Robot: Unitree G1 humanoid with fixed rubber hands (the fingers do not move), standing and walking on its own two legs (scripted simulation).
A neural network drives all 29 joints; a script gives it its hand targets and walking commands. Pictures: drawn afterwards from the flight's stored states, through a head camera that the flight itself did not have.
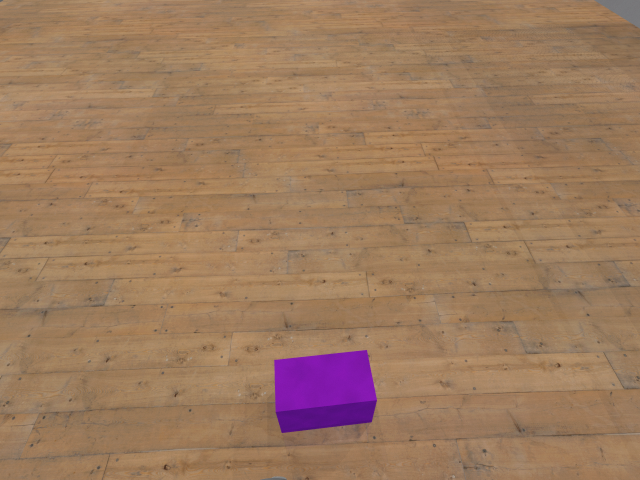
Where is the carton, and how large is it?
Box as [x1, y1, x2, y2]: [274, 350, 376, 432]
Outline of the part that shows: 366,350 274,360 275,406 281,431 285,432 371,421 376,398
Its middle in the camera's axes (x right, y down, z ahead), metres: +0.01 +0.46 +1.14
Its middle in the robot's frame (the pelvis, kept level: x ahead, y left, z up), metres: +0.50 +0.05 -0.67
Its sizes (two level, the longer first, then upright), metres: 0.269 0.144 0.179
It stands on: the floor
